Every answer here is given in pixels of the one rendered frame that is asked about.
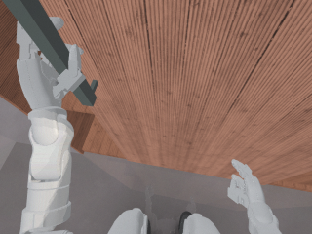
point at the left robot thigh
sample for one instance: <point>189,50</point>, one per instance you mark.
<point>130,222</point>

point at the left robot hand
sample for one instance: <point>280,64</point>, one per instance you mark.
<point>37,76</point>

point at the right robot thigh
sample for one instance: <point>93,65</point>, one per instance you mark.
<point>199,225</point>

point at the right robot hand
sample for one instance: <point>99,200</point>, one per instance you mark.
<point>249,190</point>

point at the robot thigh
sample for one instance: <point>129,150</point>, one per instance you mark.
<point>199,225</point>
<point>130,222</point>

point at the left robot forearm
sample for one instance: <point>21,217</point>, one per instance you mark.
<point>49,175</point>

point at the wardrobe door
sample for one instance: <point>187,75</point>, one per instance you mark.
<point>190,85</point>
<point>305,179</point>

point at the right robot forearm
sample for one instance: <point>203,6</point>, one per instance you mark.
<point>261,219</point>

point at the handle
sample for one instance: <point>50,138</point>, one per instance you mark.
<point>35,21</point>

